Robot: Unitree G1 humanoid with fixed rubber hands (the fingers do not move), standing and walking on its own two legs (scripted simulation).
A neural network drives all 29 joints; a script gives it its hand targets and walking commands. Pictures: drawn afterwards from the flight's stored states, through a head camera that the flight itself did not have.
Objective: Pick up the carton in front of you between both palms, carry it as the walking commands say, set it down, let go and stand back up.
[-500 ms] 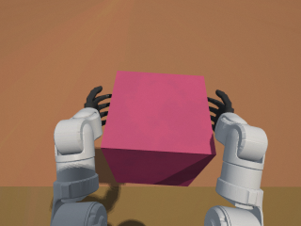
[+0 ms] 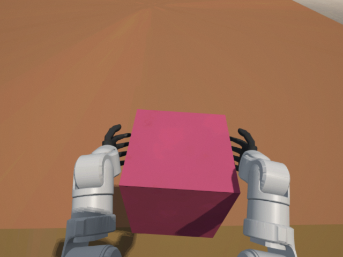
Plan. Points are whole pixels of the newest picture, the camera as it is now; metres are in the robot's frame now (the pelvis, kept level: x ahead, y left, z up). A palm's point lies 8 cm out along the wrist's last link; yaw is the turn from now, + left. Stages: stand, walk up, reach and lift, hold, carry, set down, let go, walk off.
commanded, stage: carry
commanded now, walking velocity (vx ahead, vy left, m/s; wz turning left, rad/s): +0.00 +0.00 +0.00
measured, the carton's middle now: (176, 176) +0.33 +0.00 +0.04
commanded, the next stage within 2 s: none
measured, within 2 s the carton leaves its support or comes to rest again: neither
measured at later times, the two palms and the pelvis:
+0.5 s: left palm (105, 165) +0.30 +0.15 +0.12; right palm (249, 170) +0.30 -0.15 +0.13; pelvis -0.03 +0.00 +0.00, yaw +0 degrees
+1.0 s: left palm (102, 169) +0.28 +0.16 +0.12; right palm (248, 174) +0.29 -0.14 +0.12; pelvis -0.04 +0.00 +0.00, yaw +0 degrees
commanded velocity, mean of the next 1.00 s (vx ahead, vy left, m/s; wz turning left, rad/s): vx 0.00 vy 0.00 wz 0.00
